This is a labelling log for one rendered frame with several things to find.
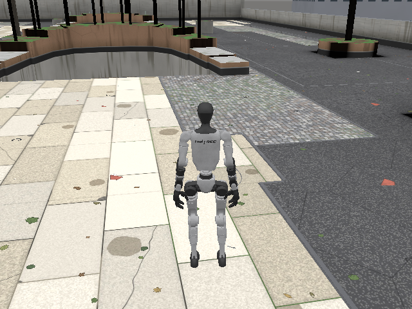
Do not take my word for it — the right robot thigh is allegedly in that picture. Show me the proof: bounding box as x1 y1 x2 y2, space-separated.
215 180 228 227

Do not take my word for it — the robot left shin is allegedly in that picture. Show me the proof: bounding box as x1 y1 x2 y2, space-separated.
188 216 198 259

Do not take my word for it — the right robot hand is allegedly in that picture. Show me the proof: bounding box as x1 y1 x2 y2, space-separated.
224 189 239 208

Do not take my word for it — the robot left upper arm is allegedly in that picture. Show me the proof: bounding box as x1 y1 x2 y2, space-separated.
178 130 192 167

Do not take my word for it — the robot right forearm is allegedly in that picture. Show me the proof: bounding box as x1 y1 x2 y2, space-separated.
227 157 238 191

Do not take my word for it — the robot right upper arm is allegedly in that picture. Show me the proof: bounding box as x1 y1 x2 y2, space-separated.
219 130 234 167

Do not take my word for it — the left robot hand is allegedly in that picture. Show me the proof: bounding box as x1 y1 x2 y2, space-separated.
173 190 189 209

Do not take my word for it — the robot left forearm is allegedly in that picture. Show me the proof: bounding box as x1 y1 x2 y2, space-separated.
174 157 185 191

